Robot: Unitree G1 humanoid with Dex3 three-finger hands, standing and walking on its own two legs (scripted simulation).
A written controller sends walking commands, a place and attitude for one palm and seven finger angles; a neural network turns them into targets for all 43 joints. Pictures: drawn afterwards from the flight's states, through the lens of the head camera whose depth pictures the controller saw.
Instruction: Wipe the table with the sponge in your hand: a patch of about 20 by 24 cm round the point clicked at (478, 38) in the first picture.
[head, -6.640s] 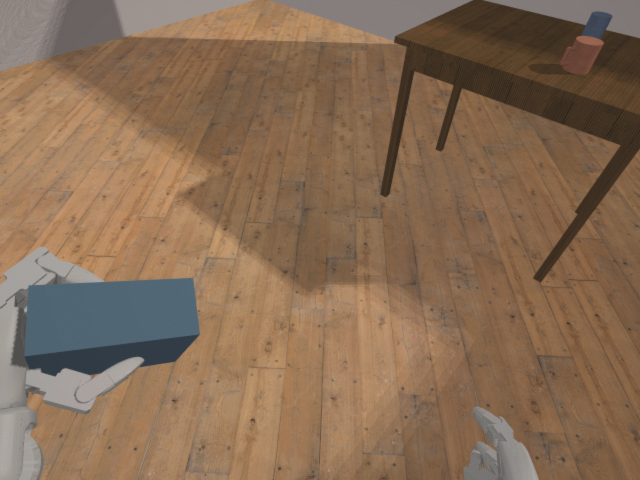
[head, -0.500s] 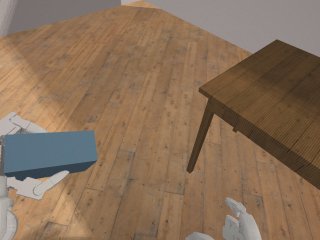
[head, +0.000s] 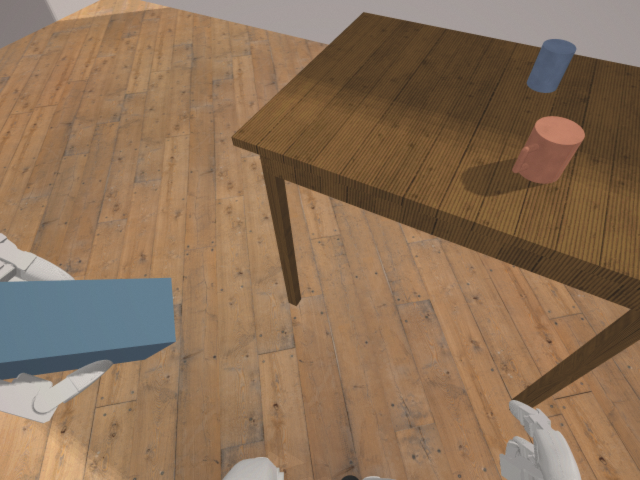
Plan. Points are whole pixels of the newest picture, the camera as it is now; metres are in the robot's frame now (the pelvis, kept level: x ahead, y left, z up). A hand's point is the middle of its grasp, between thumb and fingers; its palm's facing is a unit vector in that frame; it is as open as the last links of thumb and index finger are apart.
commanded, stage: turn to face it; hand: left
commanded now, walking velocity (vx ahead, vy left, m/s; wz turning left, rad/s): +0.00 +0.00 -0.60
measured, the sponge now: (107, 326) +0.23 +0.20 +0.15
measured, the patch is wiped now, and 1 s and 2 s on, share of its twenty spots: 0.00 0.00 0.00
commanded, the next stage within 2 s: take the last steps up to it in 1.26 s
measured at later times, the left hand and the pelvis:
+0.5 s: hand (196, 351) +0.20 +0.12 +0.16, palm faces +0.16 -0.87 -0.47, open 10.1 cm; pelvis -0.09 -0.05 -0.02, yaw -17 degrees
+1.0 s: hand (281, 407) +0.16 +0.04 +0.16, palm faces -0.09 -0.91 -0.40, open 10.1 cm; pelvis -0.16 -0.05 +0.00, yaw -36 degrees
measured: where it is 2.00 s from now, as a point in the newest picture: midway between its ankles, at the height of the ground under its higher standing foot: outside the picture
